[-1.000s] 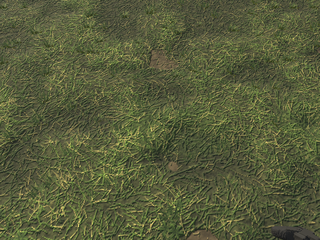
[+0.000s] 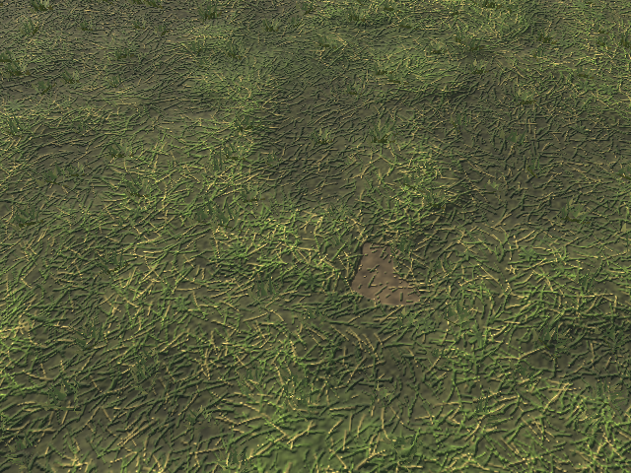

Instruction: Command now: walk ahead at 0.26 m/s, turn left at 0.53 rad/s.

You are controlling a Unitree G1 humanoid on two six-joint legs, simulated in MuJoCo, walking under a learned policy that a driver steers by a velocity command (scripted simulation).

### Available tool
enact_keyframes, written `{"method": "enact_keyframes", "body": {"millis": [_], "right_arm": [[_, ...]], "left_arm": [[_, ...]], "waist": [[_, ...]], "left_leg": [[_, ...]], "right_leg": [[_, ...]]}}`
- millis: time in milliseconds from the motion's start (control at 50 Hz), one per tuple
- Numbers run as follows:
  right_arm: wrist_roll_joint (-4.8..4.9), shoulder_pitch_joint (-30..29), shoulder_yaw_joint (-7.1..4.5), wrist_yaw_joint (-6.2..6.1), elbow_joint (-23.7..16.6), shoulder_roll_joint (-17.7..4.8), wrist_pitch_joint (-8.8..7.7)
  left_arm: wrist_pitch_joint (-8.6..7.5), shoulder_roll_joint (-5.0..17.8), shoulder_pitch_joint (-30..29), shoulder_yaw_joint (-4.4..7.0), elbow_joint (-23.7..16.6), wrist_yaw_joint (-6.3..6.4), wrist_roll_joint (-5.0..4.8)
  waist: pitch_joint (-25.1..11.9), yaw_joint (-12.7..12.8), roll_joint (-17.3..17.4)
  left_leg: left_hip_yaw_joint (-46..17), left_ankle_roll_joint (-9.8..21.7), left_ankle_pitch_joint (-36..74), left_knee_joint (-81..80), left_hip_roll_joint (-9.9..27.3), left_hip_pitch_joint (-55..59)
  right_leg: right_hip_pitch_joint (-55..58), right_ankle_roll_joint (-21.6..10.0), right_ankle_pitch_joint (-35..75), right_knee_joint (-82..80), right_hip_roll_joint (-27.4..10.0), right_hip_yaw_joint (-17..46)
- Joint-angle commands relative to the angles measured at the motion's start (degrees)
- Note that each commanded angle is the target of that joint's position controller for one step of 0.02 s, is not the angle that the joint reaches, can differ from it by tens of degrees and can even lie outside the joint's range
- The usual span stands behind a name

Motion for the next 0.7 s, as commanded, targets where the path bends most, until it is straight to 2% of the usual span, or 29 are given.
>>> {"method": "enact_keyframes", "body": {"millis": [20, 40, 60, 80, 100, 120, 140, 160, 180, 200, 240, 280, 340, 400, 480, 520, 540, 560, 580, 600, 620, 660, 700], "right_arm": [[0.01, 1.6, -1.48, 1.16, -4.7, -5.5, -0.39], [0.24, 6.8, -2.53, 1.25, -3.9, -7.8, -0.49], [0.29, 13.7, -4.02, 0.60, -2.3, -10.8, -0.76], [-0.17, 15.8, -5.27, -0.94, -2.3, -16.0, -0.58], [-1.60, 11.4, -5.26, -1.48, -5.2, -19.8, -0.37], [-1.63, 13.4, -4.34, -0.81, -6.5, -17.0, -0.10], [-1.11, 9.7, -3.63, -0.81, -7.6, -14.0, -0.26], [0.23, 6.1, -3.11, -0.94, -7.8, -11.5, -0.34], [0.64, 3.9, -2.49, -1.40, -8.3, -9.4, -0.19], [0.03, 2.7, -2.20, -1.66, -8.7, -8.7, 0.05], [-1.20, 3.0, -2.27, -1.93, -8.9, -9.5, -0.03], [-1.25, 4.1, -2.36, -2.48, -8.6, -10.4, -0.11], [-1.01, 4.0, -1.93, -3.38, -8.7, -10.1, 0.77], [-1.37, 3.2, -1.30, -3.75, -8.8, -9.3, 1.41], [-1.84, 3.9, -0.47, -3.43, -8.1, -8.3, 1.75], [-1.36, 3.5, 0.34, -3.30, -7.8, -7.0, 2.02], [-1.08, 4.7, 0.77, -3.27, -7.3, -6.1, 2.03], [-1.56, 6.8, 1.21, -3.25, -7.0, -5.1, 1.63], [-2.00, 10.5, 0.91, -2.93, -6.9, -5.1, 1.08], [-1.91, 9.1, 0.91, -2.80, -7.2, -4.8, 0.87], [-1.98, 6.6, 0.69, -2.67, -7.3, -6.1, 0.96], [-1.38, 3.7, 0.24, -2.74, -7.6, -6.7, 2.07], [-1.33, 4.1, 0.27, -2.71, -7.5, -6.1, 2.55]], "left_arm": [[1.11, 12.3, -2.9, 2.74, -4.0, 1.15, -1.47], [1.58, 12.8, -4.1, 2.95, -4.7, 1.26, -1.69], [1.78, 12.3, -5.2, 2.78, -5.3, 1.11, -1.82], [1.28, 8.8, -2.4, 1.65, -6.4, 0.63, 0.29], [0.19, 3.5, 4.0, 0.09, -8.2, -0.25, 1.98], [-1.01, 7.7, 1.9, 0.58, -8.4, -1.29, -0.05], [-1.18, 8.6, -3.7, 0.86, -10.1, -1.42, -1.83], [-0.70, 8.4, -5.6, 0.98, -10.0, -0.73, -1.24], [0.29, 9.4, -6.2, 1.44, -9.7, 0.17, -0.14], [1.36, 10.0, -5.3, 1.81, -9.6, 0.44, 0.14], [2.54, 8.7, -3.6, 1.73, -9.6, 0.73, 0.37], [2.88, 7.6, -3.7, 1.45, -9.8, 1.16, 0.47], [3.52, 7.4, -5.8, 1.23, -10.3, 1.52, 0.36], [3.84, 7.2, -8.3, 1.01, -10.9, 1.44, 0.04], [3.01, 7.2, -8.8, 0.74, -10.8, 0.77, -0.22], [2.31, 6.4, -6.7, 0.51, -10.0, 0.06, -0.13], [1.95, 6.4, -5.6, 0.33, -9.6, -0.39, 0.40], [1.68, 8.9, -4.5, 0.61, -9.5, -0.56, 1.27], [1.81, 13.4, -5.7, 1.44, -9.9, -0.47, 1.51], [2.07, 10.2, -7.6, 0.95, -9.2, -0.67, 1.35], [2.00, 7.2, -9.0, 0.26, -9.7, -0.91, 1.06], [1.63, 8.1, -8.5, 0.40, -9.7, -1.07, 0.91], [1.17, 8.1, -6.7, 0.35, -8.9, -0.81, 0.79]], "waist": [[-2.2, -4.3, -7.1], [-4.9, -7.1, -7.2], [-8.4, -10.8, -5.2], [-13.0, -9.7, 4.3], [-21.0, -2.5, 14.0], [-29.7, -6.7, 6.1], [-22.8, -6.6, 2.8], [-14.6, -4.8, -2.2], [-11.3, -3.5, -2.3], [-9.9, -2.0, -1.4], [-10.1, -1.1, 0.8], [-11.1, -1.3, 1.9], [-11.6, -2.1, 3.3], [-9.4, -3.2, 4.9], [-7.6, -4.2, 6.0], [-7.5, -2.4, 5.1], [-7.4, -1.6, 4.0], [-8.4, -2.3, 0.8], [-8.4, -6.4, -8.4], [-8.1, -6.6, -13.6], [-7.3, -5.5, -11.9], [-5.2, -3.6, -8.8], [-4.5, -3.1, -6.0]], "left_leg": [[4.5, 2.1, -6.5, -1.8, -4.9, 7.6], [4.8, 3.5, -7.2, -4.0, -6.6, 13.4], [4.0, 5.3, -0.1, -10.7, -8.2, 23.3], [-8.3, 8.4, 23.2, -9.1, 0.4, 37.9], [-35.6, 22.7, 45.4, -7.7, 15.4, 54.4], [-38.9, 24.5, 35.6, -12.7, 16.7, 54.8], [-31.9, 21.3, 25.9, -14.3, 13.8, 49.1], [-25.8, 17.5, 19.2, -16.0, 10.3, 39.9], [-22.9, 15.4, 14.5, -17.4, 8.2, 32.7], [-21.2, 14.6, 12.3, -18.6, 7.1, 26.8], [-19.0, 14.4, 15.1, -19.5, 5.9, 22.0], [-17.0, 14.0, 17.7, -19.2, 5.3, 21.9], [-16.4, 12.2, 7.5, -19.7, 4.3, 22.7], [-17.0, 10.7, -6.6, -21.3, 3.3, 21.0], [-18.5, 10.3, -10.1, -19.9, 3.6, 21.3], [-18.5, 8.7, -7.4, -16.7, 2.9, 21.8], [-18.0, 6.7, -6.4, -15.2, 1.7, 21.0], [-16.2, 3.8, -7.7, -12.2, -0.5, 19.0], [-10.6, 1.6, -14.6, -7.7, -6.1, 16.0], [-7.0, -0.2, -17.3, -8.3, -7.3, 19.1], [-7.1, -0.6, -15.1, -8.8, -6.7, 21.9], [-8.3, 0.5, -9.4, -8.8, -6.2, 22.3], [-9.9, 1.5, -6.2, -9.8, -5.1, 22.8]], "right_leg": [[0.1, -5.6, 59.3, 8.8, -16.1, 2.7], [0.1, -4.6, 60.5, 16.3, -15.5, 2.9], [-2.9, -2.0, 53.8, 27.6, -12.8, 2.1], [-16.2, 1.7, 24.1, 44.6, -8.6, 2.3], [-36.2, 5.8, -21.8, 66.8, 3.5, 9.6], [-38.4, 4.4, -21.4, 70.6, 2.1, 21.8], [-41.7, 3.0, -16.3, 68.9, -0.2, 21.8], [-42.6, 2.9, -11.5, 63.3, -2.6, 20.9], [-40.5, 2.9, -8.6, 58.8, -4.3, 20.9], [-36.7, 2.8, -7.1, 56.3, -5.1, 20.8], [-32.9, 3.1, -5.1, 52.9, -4.6, 19.7], [-32.9, 3.8, -2.9, 48.6, -4.3, 19.5], [-33.4, 4.7, 1.3, 42.4, -4.8, 19.8], [-31.4, 5.0, 3.7, 35.2, -5.1, 19.9], [-25.9, 4.4, 1.6, 25.4, -4.0, 18.7], [-20.2, 3.1, 5.6, 15.0, -2.8, 17.2], [-15.7, 2.0, 12.5, 8.2, -3.1, 17.6], [-10.9, 0.2, 20.7, 7.4, -7.9, 22.1], [-9.3, -3.5, 30.4, 9.4, -13.5, 26.6], [-14.7, -6.5, 22.5, 8.0, -14.3, 28.5], [-17.0, -5.3, 15.1, 7.1, -11.9, 27.0], [-18.5, -1.8, 9.6, 8.3, -7.9, 22.8], [-18.3, -0.6, 9.6, 10.0, -6.2, 20.8]]}}
Keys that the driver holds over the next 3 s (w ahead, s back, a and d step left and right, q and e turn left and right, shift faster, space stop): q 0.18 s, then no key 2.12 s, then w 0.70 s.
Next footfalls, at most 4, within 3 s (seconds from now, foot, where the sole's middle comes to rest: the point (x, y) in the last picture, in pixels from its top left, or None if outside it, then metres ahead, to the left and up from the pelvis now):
0.08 left None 0.22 0.10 -0.77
0.56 right None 0.24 -0.13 -0.77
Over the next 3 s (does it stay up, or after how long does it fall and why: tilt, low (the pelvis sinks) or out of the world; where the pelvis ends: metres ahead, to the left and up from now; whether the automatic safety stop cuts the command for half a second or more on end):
stays up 0.42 0.03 -0.01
